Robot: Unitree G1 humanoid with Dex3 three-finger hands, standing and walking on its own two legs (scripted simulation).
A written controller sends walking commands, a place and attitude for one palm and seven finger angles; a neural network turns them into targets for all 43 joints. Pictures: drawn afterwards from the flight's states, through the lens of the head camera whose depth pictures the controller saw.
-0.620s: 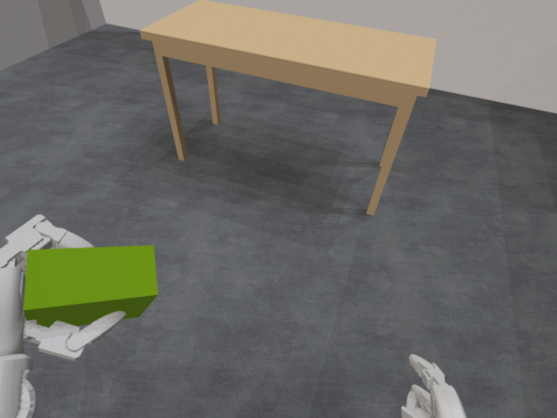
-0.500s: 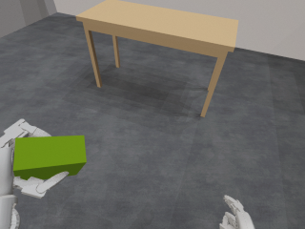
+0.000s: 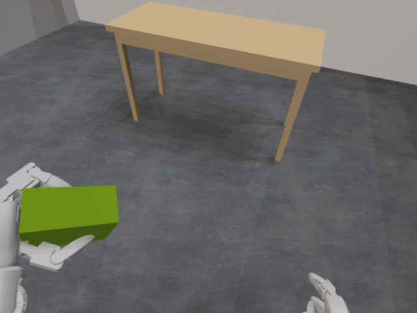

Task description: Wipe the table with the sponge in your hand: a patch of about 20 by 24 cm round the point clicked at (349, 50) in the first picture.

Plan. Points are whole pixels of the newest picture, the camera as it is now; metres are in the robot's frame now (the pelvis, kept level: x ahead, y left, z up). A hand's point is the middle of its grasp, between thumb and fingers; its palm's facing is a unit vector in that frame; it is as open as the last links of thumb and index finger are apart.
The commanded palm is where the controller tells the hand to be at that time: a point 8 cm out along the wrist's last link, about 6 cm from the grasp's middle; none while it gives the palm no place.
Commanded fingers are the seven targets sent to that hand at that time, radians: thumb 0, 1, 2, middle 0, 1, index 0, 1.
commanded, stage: walk to a spot facing it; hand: left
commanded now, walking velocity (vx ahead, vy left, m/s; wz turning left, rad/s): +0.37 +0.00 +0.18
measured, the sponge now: (83, 216) +0.22 +0.21 +0.14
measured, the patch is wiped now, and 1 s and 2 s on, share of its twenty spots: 0.00 0.00 0.00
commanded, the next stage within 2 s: none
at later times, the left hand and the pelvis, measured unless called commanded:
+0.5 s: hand (56, 172) +0.29 +0.27 +0.16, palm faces +0.48 -0.78 -0.40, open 9.9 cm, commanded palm +0.22 +0.30 +0.18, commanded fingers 0.00 0.10 1.30 -1.20 -1.60 -1.20 -1.60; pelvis +0.09 +0.00 +0.00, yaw +4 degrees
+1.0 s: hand (126, 115) +0.43 +0.20 +0.17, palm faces +0.42 -0.74 -0.53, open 9.9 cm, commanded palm +0.37 +0.24 +0.18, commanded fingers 0.00 0.10 1.30 -1.20 -1.60 -1.20 -1.60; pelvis +0.24 -0.06 +0.00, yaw +8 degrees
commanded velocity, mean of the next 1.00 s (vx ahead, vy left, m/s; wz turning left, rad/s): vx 0.37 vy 0.00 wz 0.17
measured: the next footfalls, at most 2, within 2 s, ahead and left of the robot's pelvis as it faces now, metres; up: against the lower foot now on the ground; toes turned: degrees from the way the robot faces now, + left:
right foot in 0.74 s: +0.27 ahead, -0.13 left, +0.00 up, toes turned -7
left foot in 1.20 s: +0.43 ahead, +0.11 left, +0.00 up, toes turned +21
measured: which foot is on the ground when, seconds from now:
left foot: down 0.00-0.74, up 0.76-1.00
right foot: down 0.00-0.38, up 0.40-0.72, down 0.74-1.00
